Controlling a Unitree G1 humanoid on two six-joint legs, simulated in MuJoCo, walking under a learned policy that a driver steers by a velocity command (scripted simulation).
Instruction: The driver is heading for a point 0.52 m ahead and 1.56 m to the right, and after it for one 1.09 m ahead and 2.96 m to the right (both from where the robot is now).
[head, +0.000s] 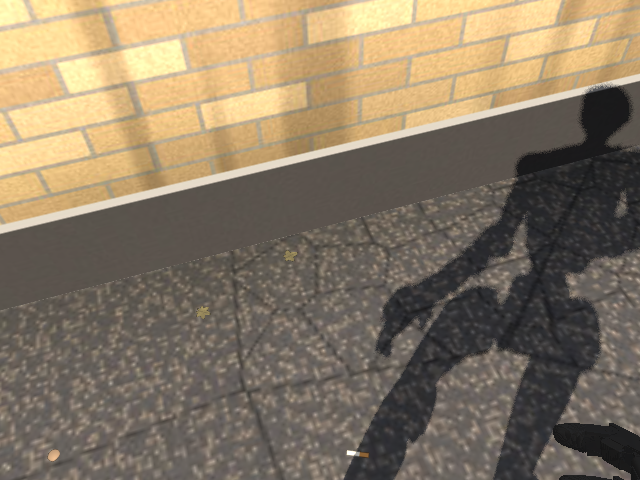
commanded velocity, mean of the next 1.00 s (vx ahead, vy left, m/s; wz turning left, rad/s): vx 0.50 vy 0.00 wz -0.60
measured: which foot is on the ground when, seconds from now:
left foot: up 0.00-0.02, down 0.04-0.58, up 0.60-1.00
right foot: down 0.00-0.06, up 0.08-0.54, down 0.56-1.00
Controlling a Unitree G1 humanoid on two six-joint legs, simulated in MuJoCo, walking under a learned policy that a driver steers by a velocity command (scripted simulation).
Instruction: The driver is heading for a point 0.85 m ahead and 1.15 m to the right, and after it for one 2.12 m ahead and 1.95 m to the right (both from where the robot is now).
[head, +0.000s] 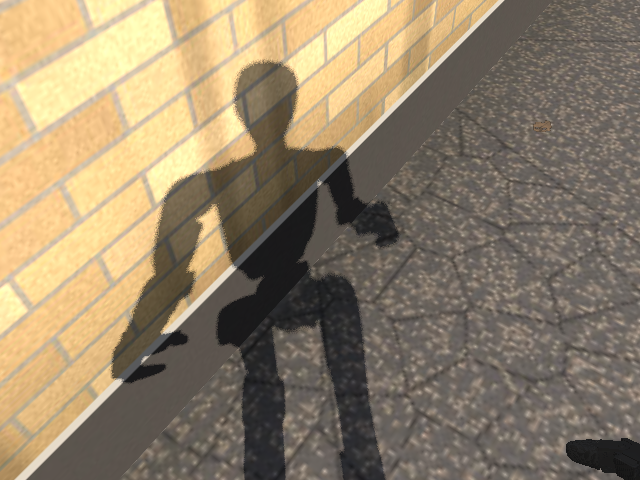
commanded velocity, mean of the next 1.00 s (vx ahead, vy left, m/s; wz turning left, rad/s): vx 0.50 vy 0.00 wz -0.60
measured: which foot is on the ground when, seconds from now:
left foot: up 0.00-0.00, down 0.02-0.54, up 0.56-1.00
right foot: down 0.00-0.02, up 0.04-0.52, down 0.54-1.00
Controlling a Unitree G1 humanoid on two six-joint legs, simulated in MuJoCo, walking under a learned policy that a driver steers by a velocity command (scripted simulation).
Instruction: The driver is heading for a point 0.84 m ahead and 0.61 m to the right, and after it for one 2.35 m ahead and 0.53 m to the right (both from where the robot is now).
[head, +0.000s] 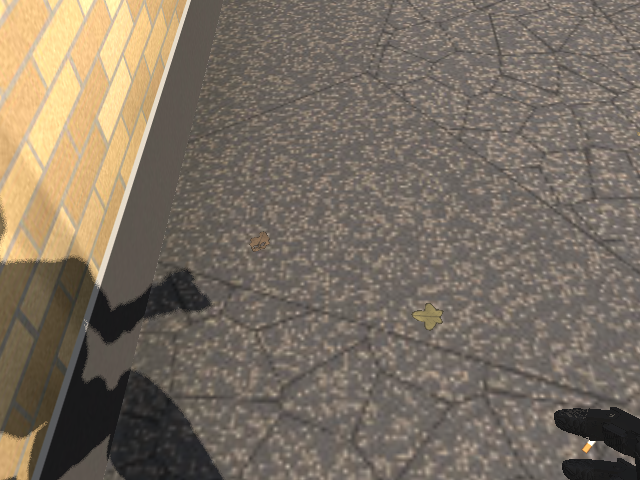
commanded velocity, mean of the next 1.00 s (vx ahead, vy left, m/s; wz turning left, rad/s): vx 0.35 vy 0.00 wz -0.32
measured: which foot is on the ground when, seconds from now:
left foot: up 0.00-0.02, down 0.04-0.54, up 0.56-0.98, down 1.00-1.00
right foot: down 0.00-0.06, up 0.08-0.50, down 0.52-1.00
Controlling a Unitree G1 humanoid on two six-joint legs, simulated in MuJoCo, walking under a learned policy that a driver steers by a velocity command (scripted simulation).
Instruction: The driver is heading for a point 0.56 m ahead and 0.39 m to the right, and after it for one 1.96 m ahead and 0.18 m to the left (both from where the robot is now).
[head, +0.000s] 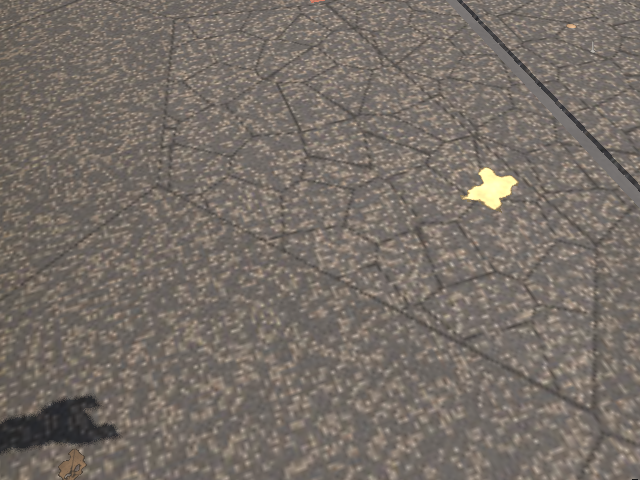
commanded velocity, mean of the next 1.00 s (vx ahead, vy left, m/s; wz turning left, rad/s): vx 0.03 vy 0.00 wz -0.58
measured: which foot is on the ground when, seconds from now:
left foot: down 0.00-0.44, up 0.46-1.00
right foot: down 0.00-0.00, up 0.02-0.42, down 0.44-1.00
